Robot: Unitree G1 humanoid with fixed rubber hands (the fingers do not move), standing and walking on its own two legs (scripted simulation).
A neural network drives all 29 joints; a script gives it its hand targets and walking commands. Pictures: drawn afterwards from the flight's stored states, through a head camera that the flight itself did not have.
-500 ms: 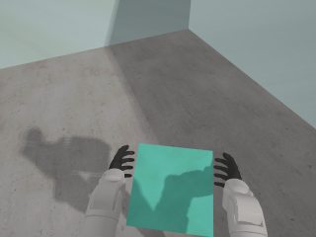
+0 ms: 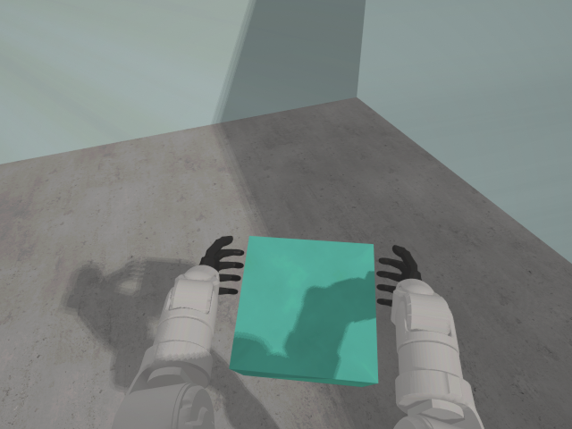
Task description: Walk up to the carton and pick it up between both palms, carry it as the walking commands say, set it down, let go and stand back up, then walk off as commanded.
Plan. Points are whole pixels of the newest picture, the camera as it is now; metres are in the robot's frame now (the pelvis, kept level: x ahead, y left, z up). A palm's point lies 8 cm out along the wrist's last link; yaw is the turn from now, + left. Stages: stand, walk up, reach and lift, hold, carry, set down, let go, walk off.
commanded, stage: set down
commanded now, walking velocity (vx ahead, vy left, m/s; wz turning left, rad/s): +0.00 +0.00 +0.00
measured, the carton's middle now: (306, 312) +0.32 -0.05 -0.06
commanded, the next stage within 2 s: none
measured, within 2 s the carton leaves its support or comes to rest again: neither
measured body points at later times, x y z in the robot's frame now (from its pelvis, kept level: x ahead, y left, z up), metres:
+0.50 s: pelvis +0.01 +0.01 -0.02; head +0.07 -0.01 +0.43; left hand +0.37 +0.10 -0.05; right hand +0.30 -0.19 -0.06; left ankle +0.02 +0.15 -0.74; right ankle +0.09 -0.10 -0.74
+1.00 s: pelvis -0.01 +0.05 -0.09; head +0.13 +0.03 +0.34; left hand +0.39 +0.10 -0.15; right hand +0.31 -0.19 -0.15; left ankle +0.02 +0.16 -0.74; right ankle +0.09 -0.10 -0.74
